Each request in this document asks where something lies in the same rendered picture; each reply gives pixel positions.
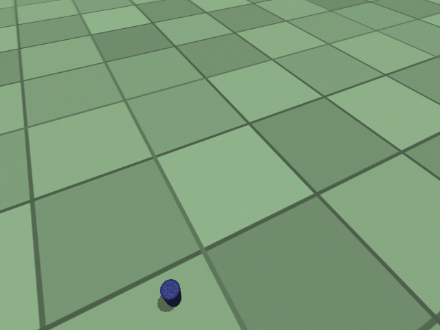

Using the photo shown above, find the cup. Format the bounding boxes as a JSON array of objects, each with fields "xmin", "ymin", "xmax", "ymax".
[{"xmin": 160, "ymin": 279, "xmax": 182, "ymax": 307}]

